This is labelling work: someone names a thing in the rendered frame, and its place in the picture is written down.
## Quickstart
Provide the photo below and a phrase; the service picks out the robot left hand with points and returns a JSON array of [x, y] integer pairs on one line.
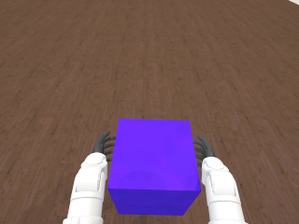
[[100, 145]]

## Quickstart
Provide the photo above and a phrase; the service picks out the right robot forearm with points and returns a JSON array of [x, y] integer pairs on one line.
[[222, 197]]

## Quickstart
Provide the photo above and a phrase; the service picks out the left robot forearm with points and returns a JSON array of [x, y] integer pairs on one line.
[[86, 202]]

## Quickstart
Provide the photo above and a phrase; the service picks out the carton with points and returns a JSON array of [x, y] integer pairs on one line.
[[154, 169]]

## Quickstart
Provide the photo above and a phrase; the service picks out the robot right hand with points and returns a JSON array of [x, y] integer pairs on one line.
[[206, 149]]

